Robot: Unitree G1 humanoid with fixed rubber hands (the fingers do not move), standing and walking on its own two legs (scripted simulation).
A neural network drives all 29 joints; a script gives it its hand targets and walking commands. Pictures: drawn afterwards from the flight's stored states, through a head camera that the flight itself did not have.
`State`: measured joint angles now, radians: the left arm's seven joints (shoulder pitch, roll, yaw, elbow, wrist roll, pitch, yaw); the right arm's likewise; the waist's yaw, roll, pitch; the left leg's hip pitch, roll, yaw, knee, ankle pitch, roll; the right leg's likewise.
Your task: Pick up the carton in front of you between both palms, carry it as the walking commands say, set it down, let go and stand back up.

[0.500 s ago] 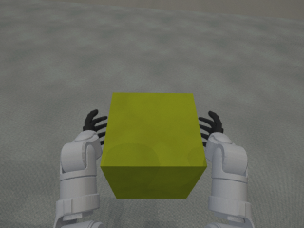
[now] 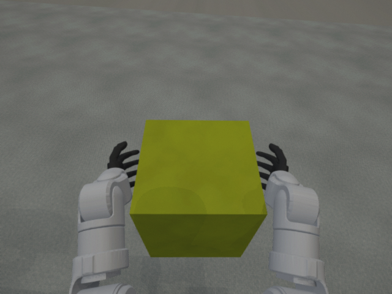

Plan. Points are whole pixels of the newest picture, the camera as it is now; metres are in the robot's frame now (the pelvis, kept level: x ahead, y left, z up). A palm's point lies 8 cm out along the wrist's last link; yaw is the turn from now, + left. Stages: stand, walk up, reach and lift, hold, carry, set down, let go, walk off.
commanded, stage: carry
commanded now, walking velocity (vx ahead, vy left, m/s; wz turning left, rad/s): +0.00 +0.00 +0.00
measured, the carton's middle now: (196, 193) +0.34 +0.01 +0.04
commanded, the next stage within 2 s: none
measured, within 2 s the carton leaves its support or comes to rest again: neither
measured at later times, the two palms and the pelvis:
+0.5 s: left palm (117, 178) +0.32 +0.16 +0.11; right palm (277, 181) +0.32 -0.15 +0.11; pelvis -0.01 +0.00 +0.00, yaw +0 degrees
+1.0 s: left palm (118, 181) +0.31 +0.16 +0.11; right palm (280, 182) +0.32 -0.15 +0.11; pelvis -0.01 -0.01 +0.00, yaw +0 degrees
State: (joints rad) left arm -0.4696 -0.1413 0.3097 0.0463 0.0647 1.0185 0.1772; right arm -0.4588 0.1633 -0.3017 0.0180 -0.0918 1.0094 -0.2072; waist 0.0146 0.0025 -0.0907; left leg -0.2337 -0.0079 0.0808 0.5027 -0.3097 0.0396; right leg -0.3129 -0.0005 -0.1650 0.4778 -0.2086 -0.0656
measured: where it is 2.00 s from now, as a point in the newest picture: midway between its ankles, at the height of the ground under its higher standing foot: outside the picture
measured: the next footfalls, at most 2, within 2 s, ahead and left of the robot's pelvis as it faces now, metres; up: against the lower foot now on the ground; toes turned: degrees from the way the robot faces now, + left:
none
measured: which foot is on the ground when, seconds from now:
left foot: down 0.00-1.00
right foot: down 0.00-1.00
